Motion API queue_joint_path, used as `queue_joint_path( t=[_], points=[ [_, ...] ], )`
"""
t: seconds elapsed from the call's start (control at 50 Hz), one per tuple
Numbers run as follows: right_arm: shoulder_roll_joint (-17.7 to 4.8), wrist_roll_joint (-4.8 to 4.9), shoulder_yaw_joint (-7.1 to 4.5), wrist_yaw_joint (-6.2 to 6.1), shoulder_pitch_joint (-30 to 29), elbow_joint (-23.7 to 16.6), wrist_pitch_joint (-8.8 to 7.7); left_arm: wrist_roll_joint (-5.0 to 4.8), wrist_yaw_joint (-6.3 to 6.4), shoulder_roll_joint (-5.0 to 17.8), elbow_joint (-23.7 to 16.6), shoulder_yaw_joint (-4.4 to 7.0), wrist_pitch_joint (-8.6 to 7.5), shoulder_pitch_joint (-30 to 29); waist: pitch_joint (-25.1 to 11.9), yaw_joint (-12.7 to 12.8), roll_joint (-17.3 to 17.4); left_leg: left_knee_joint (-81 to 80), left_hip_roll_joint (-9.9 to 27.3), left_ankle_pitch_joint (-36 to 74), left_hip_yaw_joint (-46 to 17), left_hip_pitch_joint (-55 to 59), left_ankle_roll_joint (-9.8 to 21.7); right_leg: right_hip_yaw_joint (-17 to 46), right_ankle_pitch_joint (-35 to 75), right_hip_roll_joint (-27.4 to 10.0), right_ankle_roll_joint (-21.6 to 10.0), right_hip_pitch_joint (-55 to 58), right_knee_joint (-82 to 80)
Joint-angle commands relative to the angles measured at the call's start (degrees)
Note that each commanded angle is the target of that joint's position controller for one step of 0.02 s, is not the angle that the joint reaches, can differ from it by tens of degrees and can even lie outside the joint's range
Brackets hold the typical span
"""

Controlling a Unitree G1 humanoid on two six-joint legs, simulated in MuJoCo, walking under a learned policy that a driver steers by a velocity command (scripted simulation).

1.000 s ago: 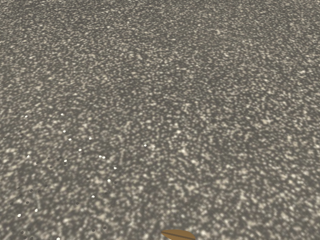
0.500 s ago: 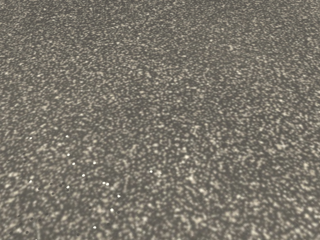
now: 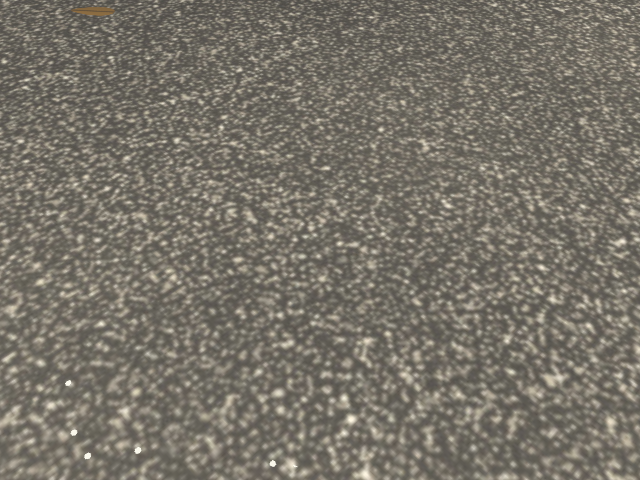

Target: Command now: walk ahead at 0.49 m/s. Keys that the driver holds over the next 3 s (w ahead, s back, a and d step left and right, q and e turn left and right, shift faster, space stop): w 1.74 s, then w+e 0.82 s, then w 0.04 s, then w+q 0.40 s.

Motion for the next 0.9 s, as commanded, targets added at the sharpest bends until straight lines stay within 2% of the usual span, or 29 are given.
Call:
queue_joint_path(
  t=[0.02, 0.06, 0.12, 0.18, 0.22, 0.24, 0.26, 0.28, 0.3, 0.32, 0.34, 0.36, 0.38, 0.4, 0.44, 0.5, 0.54, 0.62, 0.72, 0.78, 0.8, 0.82, 0.84, 0.86, 0.88, 0.9],
  points=[
    [-8.22, 0.33, -1.28, -1.15, -1.40, -3.47, -0.54, 0.22, -0.25, 1.54, -3.11, 0.21, -0.36, -1.66, 4.11, 1.57, 4.35, -8.30, 15.53, 10.06, -9.76, -4.43, 8.21, -0.50, 9.36, -0.28, 0.84, 0.01, -11.23],
    [-9.08, 0.81, -1.41, -1.41, 0.97, -2.92, -0.33, -0.06, -0.69, 1.11, -4.24, -0.08, -0.59, -6.20, 4.37, -0.06, 4.55, -8.16, 15.07, 9.56, -8.45, -2.42, 7.16, -1.98, 12.58, 1.44, 1.02, 1.96, -18.48],
    [-9.57, 1.24, -1.60, -1.50, 4.41, -1.61, 0.25, -0.61, -1.62, 1.32, -5.95, -0.38, -0.77, -11.41, 5.59, -2.00, 4.94, -6.46, 16.74, 8.20, -8.63, 3.23, 6.89, -2.53, 11.62, 2.64, 0.91, 1.49, -24.25],
    [-9.94, 1.26, -1.95, -1.80, 5.82, -0.73, 1.22, -0.80, -2.85, 2.10, -7.86, -0.38, -1.39, -14.19, 6.18, -1.85, 5.48, -2.86, 19.62, 10.58, -9.56, 9.51, 6.22, -2.35, 6.20, 3.44, -0.82, 0.86, -27.94],
    [-10.89, 1.21, -2.32, -1.93, 4.36, -1.03, 1.79, -0.78, -3.29, 3.78, -7.59, 0.27, -1.83, -10.84, 3.95, 0.78, 6.82, 1.70, 20.08, 19.98, -9.23, 10.97, 5.06, -3.69, 1.90, 5.33, -2.55, 7.50, -29.84],
    [-11.08, 1.06, -2.32, -1.92, 2.91, -1.44, 2.08, -0.71, -3.22, 5.47, -6.13, 1.23, -1.96, -5.26, 0.51, 4.08, 7.37, 8.11, 18.54, 30.03, -7.65, 10.27, 4.05, -5.40, 1.22, 7.41, -3.80, 15.77, -30.70],
    [-9.70, 0.55, -1.75, -1.86, 2.04, -2.09, 2.27, -0.72, -2.86, 8.51, -2.82, 2.82, -1.99, 5.55, -5.97, 8.78, 6.66, 20.24, 15.24, 33.82, -5.20, 5.60, 2.44, -5.10, 2.42, 7.65, -5.83, 30.22, -30.30],
    [-7.52, -0.63, -0.66, -1.85, 2.70, -3.91, 2.01, 0.02, -2.24, 13.86, -0.73, 4.10, -1.72, 16.93, -15.66, 11.65, -1.50, 40.49, 10.82, 15.97, -1.98, -7.56, 0.27, 9.78, 3.10, -4.81, -10.01, 48.80, -29.71],
    [0.43, 0.47, 1.39, -1.01, 10.39, -3.35, 0.51, 0.59, -2.83, 15.74, 0.33, 4.29, -1.52, 18.68, -22.52, 7.13, -16.96, 57.47, 0.78, -22.26, -5.51, -29.37, -2.49, 37.28, -7.93, -15.43, -18.69, 65.58, -38.32],
    [-6.82, 1.93, -0.16, -0.84, 6.29, -3.02, -0.87, 0.20, -2.84, 9.61, -0.25, 2.75, -1.64, 16.56, -18.31, 8.66, -9.59, 63.74, 4.25, -22.68, -11.95, -35.53, -1.21, 37.55, -11.56, -13.46, -16.00, 62.43, -41.32],
    [-9.77, 2.87, -1.02, -0.76, 0.29, -4.99, -1.61, -0.04, -2.62, 7.23, -1.37, 1.95, -1.69, 10.93, -10.22, 7.62, -6.24, 63.46, 7.14, -16.95, -10.37, -37.81, -0.35, 27.86, -6.72, -11.68, -13.27, 54.02, -42.07],
    [-9.49, 2.52, -1.14, -1.25, -2.58, -5.58, -1.64, 0.12, -2.73, 6.10, -2.40, 1.40, -1.66, 5.85, -6.48, 5.52, -0.38, 60.91, 10.16, -11.49, -8.81, -34.81, -0.68, 20.91, 0.64, -9.55, -12.10, 45.25, -43.66],
    [-8.83, 1.61, -1.57, -1.60, -3.86, -5.77, -1.18, 0.42, -3.01, 4.60, -2.66, 1.01, -1.70, 3.46, -3.50, 3.94, 1.07, 57.52, 11.80, -8.51, -8.32, -32.46, -1.05, 15.92, 4.81, -7.17, -11.43, 38.91, -45.53],
    [-7.55, 1.36, -1.65, -1.59, -2.48, -5.70, -0.36, 0.92, -3.19, 3.50, -2.18, 0.65, -1.81, 3.01, -3.08, 2.14, -0.51, 55.34, 13.19, -6.52, -8.61, -29.08, -1.19, 12.72, 6.17, -5.63, -10.92, 35.49, -47.23],
    [-5.41, 1.31, -1.62, -1.70, -1.00, -5.32, 0.94, 0.77, -3.24, 3.58, -0.73, 0.72, -2.04, 4.73, -1.76, 1.01, -0.96, 52.41, 13.56, -5.31, -7.65, -27.44, -1.86, 8.98, 9.37, -4.19, -11.60, 32.40, -49.56],
    [-5.65, 0.72, -1.96, -1.94, -6.55, -7.48, 1.65, 0.80, -2.27, 6.04, 0.79, 1.35, -1.90, 7.50, 1.10, 1.48, -0.08, 45.42, 14.23, 0.61, -7.14, -33.12, -3.32, 5.97, 12.20, -4.17, -12.02, 32.37, -51.58],
    [-5.39, 0.50, -2.04, -1.83, -11.05, -8.97, 1.56, 0.66, -1.60, 6.26, 1.51, 1.35, -1.39, 9.34, 2.07, 2.53, -0.11, 38.83, 14.10, 6.07, -6.81, -35.60, -3.93, 4.49, 11.78, -3.70, -11.35, 33.64, -52.22],
    [-4.41, 0.79, -1.64, -1.23, -19.00, -11.07, 1.04, 0.10, -0.92, 7.08, 2.85, 1.40, -0.95, 12.54, 3.72, 4.95, -0.60, 25.77, 12.00, 14.56, -4.76, -33.36, -3.90, 1.20, 8.91, -2.22, -9.57, 35.01, -53.06],
    [-4.72, 1.44, -1.29, 0.21, -26.11, -13.87, 0.42, -0.37, -0.57, 7.57, 5.44, 1.80, 0.07, 16.48, 6.17, 6.68, -0.99, 18.43, 10.68, 11.51, -4.42, -34.79, -2.55, 1.40, 8.58, -5.48, -9.19, 43.34, -50.19],
    [-6.28, 1.52, -1.79, 1.06, -24.39, -14.24, -0.20, -0.56, -0.20, 8.62, 5.67, 2.36, 0.82, 15.12, 4.53, 4.43, -2.02, 15.96, 9.10, 5.55, -3.33, -29.45, -0.45, 1.40, 16.45, -6.99, -7.87, 46.46, -45.59],
    [-7.56, 1.46, -2.47, 1.03, -20.73, -13.36, -0.35, -0.52, -0.16, 9.17, 5.38, 2.50, 1.05, 13.82, 2.13, 2.19, -2.89, 15.45, 7.25, 4.26, -1.74, -23.08, 0.46, 0.61, 25.38, -6.34, -7.15, 46.13, -41.53],
    [-9.52, 1.34, -3.72, 0.78, -12.72, -10.83, -0.36, -0.36, -0.16, 8.57, 5.08, 2.24, 1.39, 12.64, -2.41, -1.89, -2.53, 14.62, 5.14, 4.57, -0.05, -12.23, 1.80, -1.46, 33.04, -3.72, -5.86, 44.05, -32.46],
    [-13.10, 0.98, -5.15, 0.29, -1.68, -7.86, -0.29, 0.26, -0.19, 6.91, 4.06, 1.44, 1.43, 12.33, -9.95, -5.96, 0.23, 16.48, 9.85, 5.78, -5.40, 5.00, 4.58, -3.73, 26.93, -0.51, -3.92, 34.59, -17.78],
    [-18.91, -0.02, -6.60, -0.03, 6.06, -6.34, 0.10, 0.54, -0.88, 0.41, 3.44, -0.51, 0.36, 19.01, -18.84, -4.37, 13.86, 13.25, 24.84, -2.31, -31.24, 28.32, 13.76, -5.77, 1.00, 9.16, 0.55, 10.53, 6.08],
    [-15.11, 0.41, -5.24, 0.14, 5.97, -6.26, 0.22, -0.18, -1.22, 1.34, 4.31, -0.50, -1.25, 18.51, -22.58, -4.44, 16.43, 4.05, 28.18, -7.01, -46.62, 30.52, 15.38, 3.11, -26.45, 11.59, 0.13, 2.17, 15.74],
    [-11.95, 0.92, -4.23, 0.15, 0.88, -6.93, 0.04, -1.83, -1.45, 6.49, 2.78, 0.90, -2.16, 13.32, -13.75, -3.64, 13.09, 3.24, 26.30, -8.90, -38.88, 23.34, 11.98, 4.31, -23.99, 7.88, -1.12, -3.14, 19.46]
  ],
)
Next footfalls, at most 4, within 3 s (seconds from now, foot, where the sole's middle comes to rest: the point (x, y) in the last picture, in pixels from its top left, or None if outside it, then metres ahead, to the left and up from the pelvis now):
0.26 right None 0.34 -0.16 -0.78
0.84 left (280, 425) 0.65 0.08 -0.78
1.42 right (370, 304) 0.97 -0.15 -0.78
1.96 left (273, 223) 1.26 0.10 -0.78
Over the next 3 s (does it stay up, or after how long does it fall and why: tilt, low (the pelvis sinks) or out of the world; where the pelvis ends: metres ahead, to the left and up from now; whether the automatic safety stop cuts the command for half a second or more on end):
stays up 1.61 -0.19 -0.02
